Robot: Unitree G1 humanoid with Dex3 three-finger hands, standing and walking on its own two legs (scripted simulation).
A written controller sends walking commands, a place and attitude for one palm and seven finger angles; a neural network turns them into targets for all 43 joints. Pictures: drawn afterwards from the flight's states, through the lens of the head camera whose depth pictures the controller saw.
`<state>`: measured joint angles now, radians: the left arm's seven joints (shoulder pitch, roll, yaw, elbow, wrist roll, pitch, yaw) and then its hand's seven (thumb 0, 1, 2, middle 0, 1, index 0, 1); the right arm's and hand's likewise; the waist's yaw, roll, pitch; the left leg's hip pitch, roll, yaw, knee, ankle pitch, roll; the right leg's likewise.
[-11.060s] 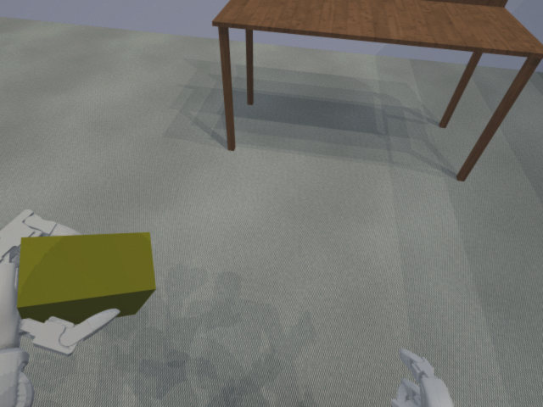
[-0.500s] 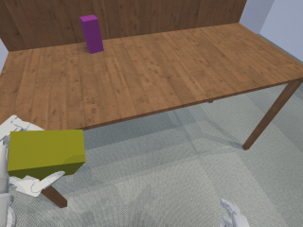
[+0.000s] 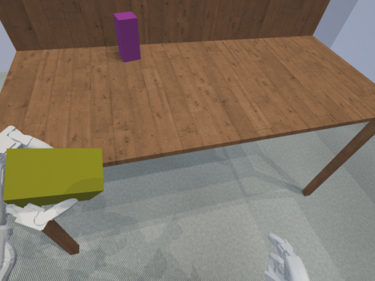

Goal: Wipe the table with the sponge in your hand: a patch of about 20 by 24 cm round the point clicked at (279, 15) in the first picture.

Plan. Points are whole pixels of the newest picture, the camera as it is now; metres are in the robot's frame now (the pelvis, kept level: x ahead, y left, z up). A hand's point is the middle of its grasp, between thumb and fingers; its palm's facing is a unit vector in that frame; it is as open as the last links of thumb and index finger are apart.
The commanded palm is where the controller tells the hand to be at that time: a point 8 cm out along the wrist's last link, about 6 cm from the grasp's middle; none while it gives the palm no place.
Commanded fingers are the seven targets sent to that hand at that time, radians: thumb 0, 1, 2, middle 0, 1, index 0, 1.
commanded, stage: shuffle to correct the standing spot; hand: left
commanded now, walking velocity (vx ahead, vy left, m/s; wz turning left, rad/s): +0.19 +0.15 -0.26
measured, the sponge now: (69, 178) +0.23 +0.23 +0.14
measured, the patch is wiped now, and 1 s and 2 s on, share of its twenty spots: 0.00 0.00 0.00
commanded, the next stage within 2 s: come to a stop and stand still in 1.42 s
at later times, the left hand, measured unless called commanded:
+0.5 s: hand (59, 146) +0.28 +0.26 +0.16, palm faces +0.36 -0.86 -0.37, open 10.6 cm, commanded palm +0.22 +0.30 +0.18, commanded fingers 0.00 0.10 1.30 -1.20 -1.60 -1.20 -1.60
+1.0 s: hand (36, 135) +0.29 +0.30 +0.17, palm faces +0.36 -0.86 -0.37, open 10.6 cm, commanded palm +0.24 +0.35 +0.18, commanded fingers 0.00 0.10 1.30 -1.20 -1.60 -1.20 -1.60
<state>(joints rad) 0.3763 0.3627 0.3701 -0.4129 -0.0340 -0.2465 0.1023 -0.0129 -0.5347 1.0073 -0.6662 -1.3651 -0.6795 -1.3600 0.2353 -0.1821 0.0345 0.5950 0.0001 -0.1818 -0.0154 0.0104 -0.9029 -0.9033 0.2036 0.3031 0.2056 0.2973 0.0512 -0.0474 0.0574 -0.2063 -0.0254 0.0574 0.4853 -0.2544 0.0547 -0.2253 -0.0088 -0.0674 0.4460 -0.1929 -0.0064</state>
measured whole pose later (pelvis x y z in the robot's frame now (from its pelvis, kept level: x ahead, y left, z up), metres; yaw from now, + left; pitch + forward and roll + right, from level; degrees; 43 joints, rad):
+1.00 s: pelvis +0.07 +0.08 -0.02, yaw -3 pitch -2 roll +0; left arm 0.43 0.35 0.36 -0.51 -0.03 -0.23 0.11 -0.01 -0.53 1.01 -0.67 -1.36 -0.68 -1.36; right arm 0.24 -0.24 -0.02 0.58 0.00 -0.10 -0.04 0.01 -0.90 -0.90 0.20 0.30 0.21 0.30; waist 0.03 -0.02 0.05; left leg -0.32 0.08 0.01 0.60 -0.29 0.02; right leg -0.30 -0.06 -0.06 0.67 -0.34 0.00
